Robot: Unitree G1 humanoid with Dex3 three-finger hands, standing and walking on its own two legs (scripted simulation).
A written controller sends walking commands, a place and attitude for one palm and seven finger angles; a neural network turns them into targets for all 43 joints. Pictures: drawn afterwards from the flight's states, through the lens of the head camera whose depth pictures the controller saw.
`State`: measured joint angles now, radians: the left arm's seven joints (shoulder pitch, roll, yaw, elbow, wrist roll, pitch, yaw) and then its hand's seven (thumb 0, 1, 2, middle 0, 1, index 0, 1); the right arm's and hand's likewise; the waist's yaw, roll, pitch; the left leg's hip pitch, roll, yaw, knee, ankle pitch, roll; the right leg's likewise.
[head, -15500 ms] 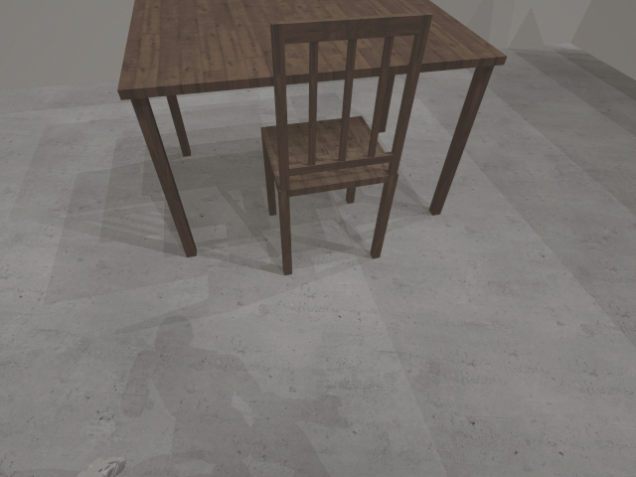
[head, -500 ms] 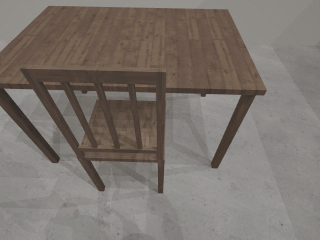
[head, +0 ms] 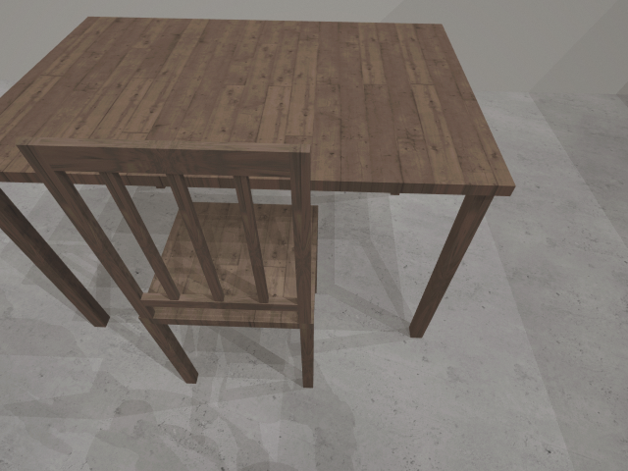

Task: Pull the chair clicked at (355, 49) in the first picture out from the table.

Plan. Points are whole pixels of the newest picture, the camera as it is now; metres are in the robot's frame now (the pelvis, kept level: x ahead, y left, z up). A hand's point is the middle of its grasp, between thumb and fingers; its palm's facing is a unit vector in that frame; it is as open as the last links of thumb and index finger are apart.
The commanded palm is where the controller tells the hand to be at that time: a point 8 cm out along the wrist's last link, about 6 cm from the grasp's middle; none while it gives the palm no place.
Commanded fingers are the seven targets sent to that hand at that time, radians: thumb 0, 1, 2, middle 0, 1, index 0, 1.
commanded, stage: look again from close up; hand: left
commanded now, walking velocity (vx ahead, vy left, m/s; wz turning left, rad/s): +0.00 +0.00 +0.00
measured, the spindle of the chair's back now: (201, 247) +0.48 +0.24 -0.06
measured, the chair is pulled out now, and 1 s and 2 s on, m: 0.00 0.00 0.00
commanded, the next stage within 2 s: shuffle to correct the standing spot in 0.38 s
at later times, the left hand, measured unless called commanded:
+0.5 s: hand out of the picture -0.02 +0.15 -0.17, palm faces +0.04 -0.98 -0.18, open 7.3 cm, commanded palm none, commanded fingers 0.00 0.90 0.90 -0.20 -0.30 -0.20 -0.30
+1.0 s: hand out of the picture +0.05 +0.20 -0.18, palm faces +0.06 -0.98 -0.18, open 7.3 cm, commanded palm none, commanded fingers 0.00 0.90 0.90 -0.20 -0.30 -0.20 -0.30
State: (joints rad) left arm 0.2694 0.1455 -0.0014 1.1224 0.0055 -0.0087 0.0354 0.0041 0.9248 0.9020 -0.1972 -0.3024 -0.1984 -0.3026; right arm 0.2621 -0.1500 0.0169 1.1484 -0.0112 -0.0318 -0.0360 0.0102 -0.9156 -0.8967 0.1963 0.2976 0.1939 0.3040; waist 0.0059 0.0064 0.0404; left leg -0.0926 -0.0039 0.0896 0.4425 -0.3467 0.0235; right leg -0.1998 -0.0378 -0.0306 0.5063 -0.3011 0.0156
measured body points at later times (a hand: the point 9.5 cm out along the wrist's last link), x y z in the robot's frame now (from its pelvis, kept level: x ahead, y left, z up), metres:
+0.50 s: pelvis -0.01 -0.01 +0.00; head +0.01 -0.01 +0.45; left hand -0.02 +0.20 -0.16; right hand -0.02 -0.22 -0.16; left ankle -0.07 +0.10 -0.74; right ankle -0.02 -0.13 -0.74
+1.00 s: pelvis +0.04 +0.03 +0.00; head +0.08 +0.04 +0.45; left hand +0.05 +0.26 -0.17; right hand -0.03 -0.17 -0.15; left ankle -0.07 +0.10 -0.74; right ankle +0.03 -0.09 -0.68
